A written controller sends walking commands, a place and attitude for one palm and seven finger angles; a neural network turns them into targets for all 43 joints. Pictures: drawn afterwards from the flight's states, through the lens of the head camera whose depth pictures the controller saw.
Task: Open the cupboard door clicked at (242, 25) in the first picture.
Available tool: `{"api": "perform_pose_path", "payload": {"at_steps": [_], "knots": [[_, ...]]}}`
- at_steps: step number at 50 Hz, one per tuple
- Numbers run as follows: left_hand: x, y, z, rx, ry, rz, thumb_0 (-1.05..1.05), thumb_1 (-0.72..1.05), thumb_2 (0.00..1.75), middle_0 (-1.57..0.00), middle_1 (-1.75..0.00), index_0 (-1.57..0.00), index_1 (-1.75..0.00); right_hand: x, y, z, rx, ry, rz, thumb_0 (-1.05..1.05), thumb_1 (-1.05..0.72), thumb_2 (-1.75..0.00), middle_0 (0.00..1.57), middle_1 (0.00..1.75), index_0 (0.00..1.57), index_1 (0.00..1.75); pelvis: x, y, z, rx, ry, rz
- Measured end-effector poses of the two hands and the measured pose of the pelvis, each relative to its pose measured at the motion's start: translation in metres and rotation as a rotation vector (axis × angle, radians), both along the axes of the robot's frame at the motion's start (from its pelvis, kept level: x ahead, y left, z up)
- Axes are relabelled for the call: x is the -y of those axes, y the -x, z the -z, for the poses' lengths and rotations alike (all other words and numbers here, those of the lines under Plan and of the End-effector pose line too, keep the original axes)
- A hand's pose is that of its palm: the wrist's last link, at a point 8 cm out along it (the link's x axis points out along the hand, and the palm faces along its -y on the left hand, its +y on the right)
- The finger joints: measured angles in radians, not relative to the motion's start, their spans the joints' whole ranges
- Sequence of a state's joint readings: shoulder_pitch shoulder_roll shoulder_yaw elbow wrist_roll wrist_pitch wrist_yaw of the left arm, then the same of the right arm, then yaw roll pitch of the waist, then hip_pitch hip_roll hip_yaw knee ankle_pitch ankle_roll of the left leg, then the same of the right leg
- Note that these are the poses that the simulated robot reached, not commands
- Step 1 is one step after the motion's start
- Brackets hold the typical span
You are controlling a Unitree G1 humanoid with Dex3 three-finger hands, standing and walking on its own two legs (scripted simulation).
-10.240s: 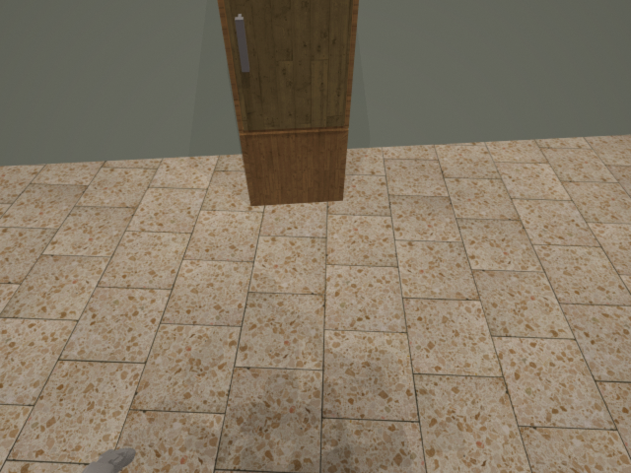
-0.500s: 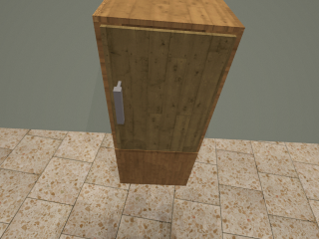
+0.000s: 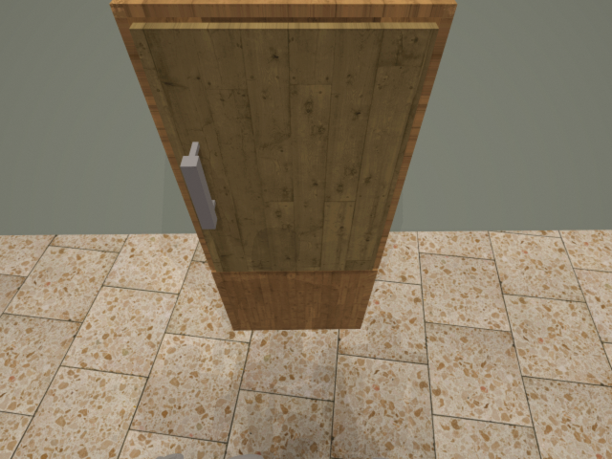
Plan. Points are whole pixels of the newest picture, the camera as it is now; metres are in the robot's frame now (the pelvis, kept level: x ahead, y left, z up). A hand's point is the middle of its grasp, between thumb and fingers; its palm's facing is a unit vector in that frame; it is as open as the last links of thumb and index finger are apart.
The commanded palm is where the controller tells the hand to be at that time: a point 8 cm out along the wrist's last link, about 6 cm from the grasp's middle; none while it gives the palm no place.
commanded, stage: come to a stop and stand still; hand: left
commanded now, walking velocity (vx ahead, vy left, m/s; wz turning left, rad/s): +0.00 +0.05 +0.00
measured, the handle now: (202, 186) +0.54 +0.21 +0.00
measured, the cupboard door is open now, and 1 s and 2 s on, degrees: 0 0 0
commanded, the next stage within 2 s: look again from close up in 0.90 s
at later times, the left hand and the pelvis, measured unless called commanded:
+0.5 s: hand out of the picture -0.05 +0.21 -0.16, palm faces +0.01 -0.98 -0.18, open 7.4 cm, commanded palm none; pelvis -0.05 +0.04 +0.01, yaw -1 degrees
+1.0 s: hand out of the picture -0.13 +0.18 -0.16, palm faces +0.04 -0.99 -0.14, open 7.4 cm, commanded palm none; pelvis -0.08 +0.04 +0.01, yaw +0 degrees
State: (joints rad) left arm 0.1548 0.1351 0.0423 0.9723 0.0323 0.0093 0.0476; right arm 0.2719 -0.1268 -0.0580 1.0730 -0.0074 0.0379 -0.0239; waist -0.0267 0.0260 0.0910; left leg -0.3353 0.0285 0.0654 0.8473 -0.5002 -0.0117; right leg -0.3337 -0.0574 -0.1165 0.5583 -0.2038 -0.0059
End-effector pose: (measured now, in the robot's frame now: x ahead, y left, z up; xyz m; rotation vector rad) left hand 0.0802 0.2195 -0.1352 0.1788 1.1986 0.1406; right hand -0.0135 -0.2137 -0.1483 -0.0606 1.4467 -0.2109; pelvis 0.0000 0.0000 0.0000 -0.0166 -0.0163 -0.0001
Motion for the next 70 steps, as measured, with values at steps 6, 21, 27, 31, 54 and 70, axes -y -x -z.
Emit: {"api": "perform_pose_path", "payload": {"at_steps": [6,21,27,31,54,70], "knots": [[-0.016,0.015,0.014,0.017,0.052,-0.027,0.0,0.93,0.9,-0.2,-0.3,-0.2,-0.3,0.0,-0.02,-0.012,0.117,0.077,-0.05,0.0,-0.91,-0.9,0.2,0.3,0.19,0.3,-0.018,0.017,0.005,0.008,-0.004,-0.002],[-0.042,0.113,0.0,-0.174,0.017,-0.045,0.0,0.91,0.9,-0.2,-0.3,-0.2,-0.3,-0.022,-0.006,-0.018,0.159,0.057,-0.066,0.0,-0.93,-0.9,0.2,0.3,0.2,0.3,-0.039,0.042,-0.009,-0.003,-0.013,0.024],[-0.033,0.146,-0.001,-0.212,0.041,-0.033,0.0,0.91,0.9,-0.2,-0.3,-0.2,-0.3,-0.024,0.021,-0.02,0.132,0.046,-0.06,0.0,-0.94,-0.9,0.2,0.3,0.2,0.3,-0.04,0.055,-0.013,0.021,-0.01,0.021],[-0.027,0.159,0.002,-0.218,0.065,-0.031,0.0,0.91,0.9,-0.2,-0.3,-0.2,-0.3,-0.028,0.045,-0.021,0.088,0.038,-0.058,0.0,-0.93,-0.9,0.2,0.3,0.2,0.3,-0.04,0.063,-0.014,0.026,-0.009,0.018],[-0.016,0.214,0.004,-0.299,0.064,-0.057,0.0,0.91,0.9,-0.2,-0.3,-0.2,-0.3,-0.049,0.098,-0.009,-0.002,-0.034,-0.054,0.0,-0.91,-0.9,0.2,0.3,0.2,0.3,-0.038,0.082,-0.007,-0.005,0.008,-0.003],[-0.034,0.14,-0.002,-0.119,0.018,-0.018,0.01,0.92,0.9,-0.2,-0.3,-0.2,-0.3,-0.027,0.041,-0.012,0.143,0.019,-0.09,0.02,-0.93,-0.9,0.2,0.3,0.2,0.3,-0.039,0.061,-0.008,-0.005,-0.013,0.009]]}}
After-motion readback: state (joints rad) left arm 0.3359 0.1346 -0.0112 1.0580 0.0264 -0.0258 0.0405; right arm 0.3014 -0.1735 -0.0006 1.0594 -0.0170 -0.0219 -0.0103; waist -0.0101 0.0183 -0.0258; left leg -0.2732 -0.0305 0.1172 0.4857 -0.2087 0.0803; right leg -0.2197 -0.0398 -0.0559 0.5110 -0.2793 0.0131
